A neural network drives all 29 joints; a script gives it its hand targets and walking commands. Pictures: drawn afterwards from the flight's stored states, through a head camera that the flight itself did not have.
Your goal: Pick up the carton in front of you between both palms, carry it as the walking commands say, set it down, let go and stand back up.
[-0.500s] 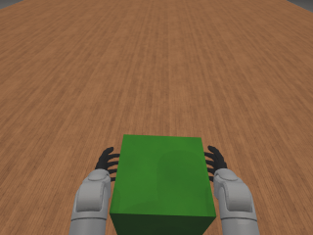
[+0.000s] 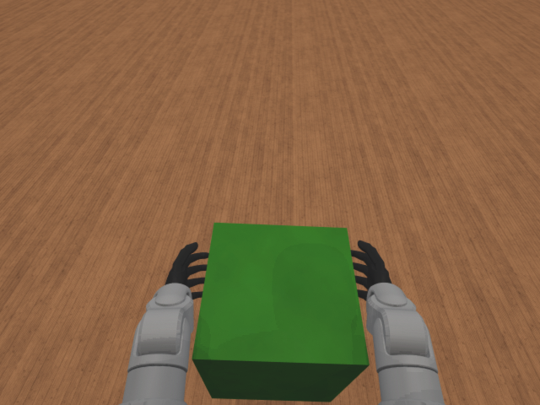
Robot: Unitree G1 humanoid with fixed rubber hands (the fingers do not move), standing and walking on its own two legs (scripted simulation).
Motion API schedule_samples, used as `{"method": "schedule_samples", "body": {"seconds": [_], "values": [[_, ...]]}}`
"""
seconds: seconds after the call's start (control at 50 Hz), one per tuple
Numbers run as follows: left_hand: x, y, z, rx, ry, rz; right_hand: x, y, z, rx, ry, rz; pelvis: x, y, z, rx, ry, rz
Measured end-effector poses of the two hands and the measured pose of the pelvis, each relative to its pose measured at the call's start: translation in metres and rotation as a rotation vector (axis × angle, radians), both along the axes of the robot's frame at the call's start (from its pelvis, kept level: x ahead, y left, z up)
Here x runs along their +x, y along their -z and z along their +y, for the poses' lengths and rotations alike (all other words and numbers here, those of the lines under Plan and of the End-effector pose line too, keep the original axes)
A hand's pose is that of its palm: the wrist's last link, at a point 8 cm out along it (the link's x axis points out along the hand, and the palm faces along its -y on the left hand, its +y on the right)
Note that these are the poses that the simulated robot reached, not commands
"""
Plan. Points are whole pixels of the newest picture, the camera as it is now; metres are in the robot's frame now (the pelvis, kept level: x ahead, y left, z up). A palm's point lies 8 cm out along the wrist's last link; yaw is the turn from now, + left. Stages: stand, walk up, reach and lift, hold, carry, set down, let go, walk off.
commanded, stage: hold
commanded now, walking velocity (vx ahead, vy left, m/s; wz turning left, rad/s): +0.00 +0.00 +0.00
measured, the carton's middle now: (275, 317) +0.28 +0.00 -0.04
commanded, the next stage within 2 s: set down in 0.80 s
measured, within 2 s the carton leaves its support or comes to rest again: neither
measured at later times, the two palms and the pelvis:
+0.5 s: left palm (168, 312) +0.24 +0.15 +0.05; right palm (380, 298) +0.26 -0.15 +0.05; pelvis -0.03 -0.01 +0.00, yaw +3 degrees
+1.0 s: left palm (174, 291) +0.28 +0.15 +0.04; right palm (374, 280) +0.29 -0.15 +0.05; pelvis -0.01 -0.01 +0.00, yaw +2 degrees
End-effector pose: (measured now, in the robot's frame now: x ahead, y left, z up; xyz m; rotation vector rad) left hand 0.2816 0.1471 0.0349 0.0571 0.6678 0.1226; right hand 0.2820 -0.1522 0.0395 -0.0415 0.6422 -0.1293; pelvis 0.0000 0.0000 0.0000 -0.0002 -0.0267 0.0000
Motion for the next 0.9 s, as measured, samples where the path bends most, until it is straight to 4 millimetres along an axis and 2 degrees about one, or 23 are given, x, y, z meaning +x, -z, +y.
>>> {"method": "schedule_samples", "body": {"seconds": [0.22, 0.44, 0.64, 0.9], "values": [[-0.029, -0.005, 0.013, 0.000, -0.067, 0.001, -0.007, -0.006, 0.013, -0.005, -0.071, 0.000, -0.016, -0.003, -0.006, 0.005, -0.052, -0.100], [-0.039, -0.011, 0.006, -0.005, -0.063, -0.004, -0.019, -0.013, 0.007, 0.006, -0.057, -0.008, -0.033, 0.000, -0.011, 0.004, -0.056, -0.140], [-0.035, -0.014, 0.001, -0.017, -0.047, -0.011, -0.020, -0.017, 0.001, 0.016, -0.033, -0.018, -0.034, 0.001, -0.011, 0.004, -0.040, -0.146], [-0.015, -0.014, 0.004, -0.010, -0.045, 0.000, -0.001, -0.017, 0.004, 0.012, -0.028, -0.011, -0.016, -0.001, -0.007, 0.002, -0.033, -0.123]]}}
